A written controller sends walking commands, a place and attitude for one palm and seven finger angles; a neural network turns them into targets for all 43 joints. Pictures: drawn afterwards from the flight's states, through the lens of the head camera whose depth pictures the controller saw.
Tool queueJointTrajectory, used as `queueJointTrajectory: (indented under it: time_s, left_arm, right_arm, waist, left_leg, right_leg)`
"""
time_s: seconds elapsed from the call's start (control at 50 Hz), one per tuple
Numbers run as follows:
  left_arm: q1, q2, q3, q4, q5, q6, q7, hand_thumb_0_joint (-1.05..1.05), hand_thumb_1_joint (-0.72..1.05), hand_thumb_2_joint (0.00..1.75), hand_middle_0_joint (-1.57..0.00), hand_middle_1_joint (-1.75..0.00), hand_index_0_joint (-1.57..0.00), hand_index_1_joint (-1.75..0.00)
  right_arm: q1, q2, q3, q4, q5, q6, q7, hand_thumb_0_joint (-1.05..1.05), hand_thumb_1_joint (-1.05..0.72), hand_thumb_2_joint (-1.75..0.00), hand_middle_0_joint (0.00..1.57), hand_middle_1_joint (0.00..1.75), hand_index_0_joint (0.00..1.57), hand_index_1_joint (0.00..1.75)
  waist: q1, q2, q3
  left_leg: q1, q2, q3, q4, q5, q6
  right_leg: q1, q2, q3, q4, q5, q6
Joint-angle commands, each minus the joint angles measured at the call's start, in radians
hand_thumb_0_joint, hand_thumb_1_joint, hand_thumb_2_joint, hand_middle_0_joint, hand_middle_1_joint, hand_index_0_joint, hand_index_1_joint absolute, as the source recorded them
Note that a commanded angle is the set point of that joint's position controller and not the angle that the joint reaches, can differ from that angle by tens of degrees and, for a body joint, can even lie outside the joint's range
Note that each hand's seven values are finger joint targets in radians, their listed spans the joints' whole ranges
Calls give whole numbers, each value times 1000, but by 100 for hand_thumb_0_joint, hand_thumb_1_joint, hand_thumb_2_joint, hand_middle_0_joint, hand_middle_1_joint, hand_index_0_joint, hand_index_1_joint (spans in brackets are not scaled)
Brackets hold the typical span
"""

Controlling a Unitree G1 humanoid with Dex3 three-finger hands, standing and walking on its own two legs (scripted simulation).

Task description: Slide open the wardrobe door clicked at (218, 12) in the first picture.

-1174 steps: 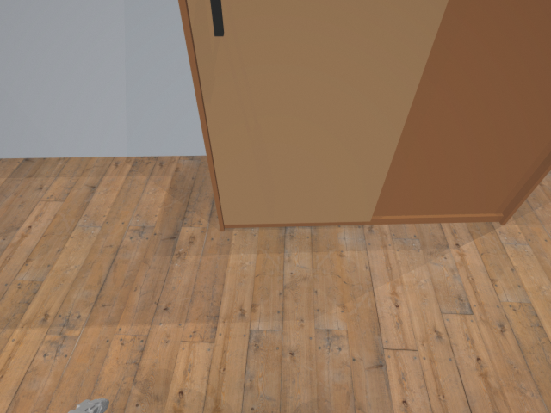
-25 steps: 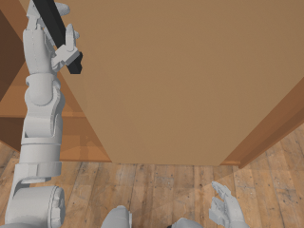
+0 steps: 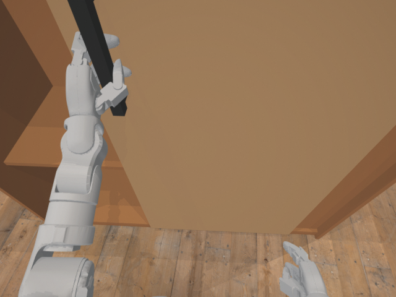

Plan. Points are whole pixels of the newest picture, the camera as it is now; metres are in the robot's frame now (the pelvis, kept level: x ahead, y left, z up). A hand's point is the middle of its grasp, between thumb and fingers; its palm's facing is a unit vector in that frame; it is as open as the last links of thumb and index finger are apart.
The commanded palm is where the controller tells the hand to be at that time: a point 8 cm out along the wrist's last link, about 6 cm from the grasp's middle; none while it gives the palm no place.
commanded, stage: stop walking and hold the door there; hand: left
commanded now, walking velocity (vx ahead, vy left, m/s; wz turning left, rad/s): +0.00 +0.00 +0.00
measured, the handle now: (107, 59) +0.44 +0.21 +0.24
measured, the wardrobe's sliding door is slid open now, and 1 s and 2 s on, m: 0.51 0.51 0.51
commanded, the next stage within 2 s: loosen the grip on the handle in 0.18 s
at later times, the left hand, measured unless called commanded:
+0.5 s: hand (112, 85) +0.39 +0.19 +0.22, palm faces +0.27 -0.96 -0.06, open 9.0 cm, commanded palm +0.36 +0.22 +0.20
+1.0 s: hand (114, 86) +0.39 +0.19 +0.22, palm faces +0.24 -0.97 -0.08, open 14.7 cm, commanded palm +0.36 +0.24 +0.21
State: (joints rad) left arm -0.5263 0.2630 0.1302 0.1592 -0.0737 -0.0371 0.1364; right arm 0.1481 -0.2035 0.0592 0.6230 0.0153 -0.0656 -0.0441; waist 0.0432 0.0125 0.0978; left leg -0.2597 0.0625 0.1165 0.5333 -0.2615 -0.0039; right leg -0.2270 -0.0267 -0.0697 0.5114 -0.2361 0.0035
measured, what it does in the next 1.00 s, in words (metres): stands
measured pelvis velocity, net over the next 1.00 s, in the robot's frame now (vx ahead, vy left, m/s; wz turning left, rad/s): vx -0.02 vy -0.01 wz -0.02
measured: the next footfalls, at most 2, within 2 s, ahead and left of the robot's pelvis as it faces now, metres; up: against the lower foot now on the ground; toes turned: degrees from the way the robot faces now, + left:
none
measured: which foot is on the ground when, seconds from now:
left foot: down 0.00-1.00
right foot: down 0.00-1.00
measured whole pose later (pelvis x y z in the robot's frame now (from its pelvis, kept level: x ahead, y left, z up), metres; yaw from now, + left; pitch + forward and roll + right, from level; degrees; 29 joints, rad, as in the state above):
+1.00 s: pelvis -0.02 -0.01 +0.00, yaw -1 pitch +2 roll +0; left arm -0.60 0.33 0.23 0.52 -0.07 -0.25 0.07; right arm 0.31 -0.26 0.01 0.75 0.03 -0.17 -0.06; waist -0.02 0.00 -0.02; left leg -0.34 0.03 0.04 0.55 -0.23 0.00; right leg -0.32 0.00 -0.03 0.54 -0.25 -0.01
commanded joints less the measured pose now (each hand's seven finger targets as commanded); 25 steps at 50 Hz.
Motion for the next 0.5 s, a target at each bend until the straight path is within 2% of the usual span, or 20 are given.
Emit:
queueJointTrajectory:
  time_s: [0.0,0.02,0.06,0.08,0.1,0.14,0.18,0.24,0.26,0.28,0.3,0.32,0.34,0.36,0.38,0.4,0.42,0.44,0.46,0.48]
  left_arm:
    - [-287,121,-58,-254,21,-94,-39,0,90,90,-45,-140,-45,-140]
    - [-281,101,-65,-256,18,-93,-39,0,90,90,-45,-140,-45,-140]
    - [-259,96,-57,-212,18,-88,-37,0,90,90,-45,-140,-45,-140]
    - [-257,76,-77,-204,19,-87,-39,0,90,90,-45,-140,-45,-140]
    - [-255,85,-74,-202,18,-84,-35,0,90,90,-45,-140,-45,-140]
    - [-272,47,-106,-214,21,-90,-41,0,90,90,-45,-140,-45,-140]
    - [-263,52,-100,-182,23,-94,-41,0,90,90,-45,-140,-45,-140]
    - [-247,79,-78,-170,24,-96,-35,0,90,90,-45,-140,-45,-140]
    - [-1051,797,489,-70,134,-109,-26,0,90,90,-45,-140,-45,-140]
    - [-775,217,126,403,117,5,-71,0,78,84,-45,-140,-45,-140]
    - [-576,98,86,213,19,5,-116,0,66,78,-45,-140,-45,-140]
    - [-457,77,133,168,-28,-21,-130,0,54,73,-45,-140,-45,-140]
    - [-427,162,207,106,-58,-53,-123,0,42,67,-45,-140,-45,-140]
    - [-449,145,174,76,-53,-79,-113,0,30,61,-45,-140,-45,-140]
    - [-451,113,128,98,-30,-103,-96,0,17,55,-45,-140,-45,-140]
    - [-466,110,105,127,2,-127,-76,0,5,49,-45,-140,-45,-140]
    - [-472,103,73,147,28,-147,-61,0,-7,43,-45,-140,-45,-140]
    - [-485,104,59,174,36,-166,-52,0,-19,37,-45,-140,-45,-140]
    - [-530,146,72,201,47,-188,-46,0,-31,32,-45,-140,-45,-140]
    - [-579,153,53,211,51,-212,-47,0,-43,26,-44,-138,-44,-138]
  right_arm:
    - [-34,-126,-54,-113,14,-20,-32,0,-90,-90,20,30,20,30]
    - [-44,-118,-52,-121,16,-17,-37,0,-90,-90,20,30,20,30]
    - [-50,-120,-51,-115,14,-9,-48,0,-90,-90,20,30,20,30]
    - [-50,-119,-50,-115,12,-4,-50,0,-90,-90,20,30,20,30]
    - [-47,-129,-54,-106,11,0,-55,0,-90,-90,20,30,20,30]
    - [-55,-131,-54,-114,7,6,-50,0,-90,-90,20,30,20,30]
    - [-52,-139,-57,-111,6,13,-48,0,-90,-90,20,30,20,30]
    - [-46,-146,-60,-110,7,20,-48,0,-90,-90,20,30,20,30]
    - [-20,-171,-151,-80,-6,-35,-17,0,-90,-90,20,30,20,30]
    - [43,-154,-111,-37,-14,-102,-7,0,-90,-90,20,30,20,30]
    - [133,-182,-146,-54,31,-136,16,0,-90,-90,20,30,20,30]
    - [102,-166,-134,-30,27,-137,9,0,-90,-90,20,30,20,30]
    - [98,-180,-132,-19,11,-129,10,0,-90,-90,20,30,20,30]
    - [65,-178,-124,-37,9,-128,12,0,-90,-90,20,30,20,30]
    - [67,-169,-115,-39,15,-126,19,0,-90,-90,20,30,20,30]
    - [76,-171,-115,-34,14,-123,25,0,-90,-90,20,30,20,30]
    - [84,-173,-114,-39,17,-120,32,0,-90,-90,20,30,20,30]
    - [75,-169,-111,-46,21,-120,35,0,-90,-90,20,30,20,30]
    - [73,-172,-109,-44,24,-121,32,0,-90,-90,20,30,20,30]
    - [67,-171,-103,-50,25,-125,31,0,-90,-90,20,30,20,30]
  waist:
    - [-65,-85,-451]
    - [-57,-118,-464]
    - [-50,-138,-444]
    - [-51,-124,-433]
    - [-56,-64,-430]
    - [-54,8,-437]
    - [-53,22,-419]
    - [-53,14,-404]
    - [13,-270,-186]
    - [-149,-209,-473]
    - [-46,35,-612]
    - [-28,206,-583]
    - [-16,171,-549]
    - [-27,89,-492]
    - [-50,14,-427]
    - [-74,-47,-364]
    - [-78,-83,-347]
    - [-73,-72,-335]
    - [-83,-69,-316]
    - [-87,-49,-300]
  left_leg:
    - [92,72,-54,41,299,-14]
    - [77,56,-55,60,262,-11]
    - [59,44,-66,48,206,-5]
    - [68,48,-69,27,230,-2]
    - [111,65,-72,-10,338,5]
    - [184,116,-93,-28,506,21]
    - [164,138,-109,-47,485,30]
    - [138,130,-97,-47,441,22]
    - [59,76,-30,25,355,56]
    - [121,-40,-89,-129,598,31]
    - [301,0,-103,-93,821,-25]
    - [429,15,-104,-36,904,-50]
    - [398,7,-95,-26,768,-40]
    - [300,-10,-70,-30,582,-23]
    - [213,-20,-63,-44,441,-1]
    - [160,-15,-76,-54,372,9]
    - [132,-15,-80,-65,292,16]
    - [102,-19,-82,-76,182,17]
    - [79,-23,-82,-85,81,22]
    - [55,-30,-81,-93,-18,25]
  right_leg:
    - [186,-194,128,-28,629,-47]
    - [208,-198,131,-18,688,-52]
    - [198,-197,124,-15,688,-49]
    - [176,-187,110,-12,638,-41]
    - [150,-168,85,-2,580,-28]
    - [80,-109,47,13,443,1]
    - [70,-85,40,2,338,6]
    - [83,-96,54,-17,346,-2]
    - [-34,-42,156,-152,426,1]
    - [64,40,16,74,658,-70]
    - [46,20,-6,69,502,-64]
    - [-60,20,17,30,308,-47]
    - [-42,19,30,-27,256,-42]
    - [-3,20,28,-49,328,-42]
    - [-8,23,21,-55,315,-33]
    - [-24,24,10,-58,286,-30]
    - [-55,27,12,-56,219,-26]
    - [-80,26,20,-64,122,-26]
    - [-104,25,32,-76,37,-24]
    - [-126,22,46,-86,-42,-23]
